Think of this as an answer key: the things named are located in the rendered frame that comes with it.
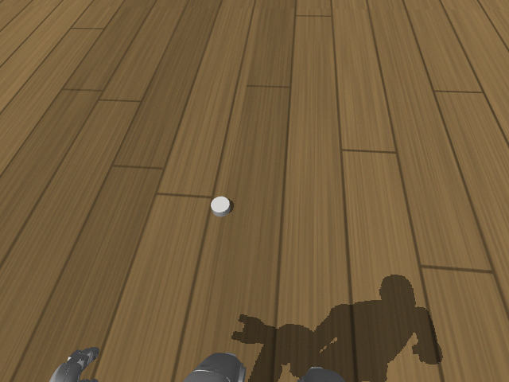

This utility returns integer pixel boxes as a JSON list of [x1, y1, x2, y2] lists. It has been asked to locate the left robot hand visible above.
[[49, 347, 99, 382]]

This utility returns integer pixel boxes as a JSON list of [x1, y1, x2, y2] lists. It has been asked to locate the tin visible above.
[[211, 197, 231, 216]]

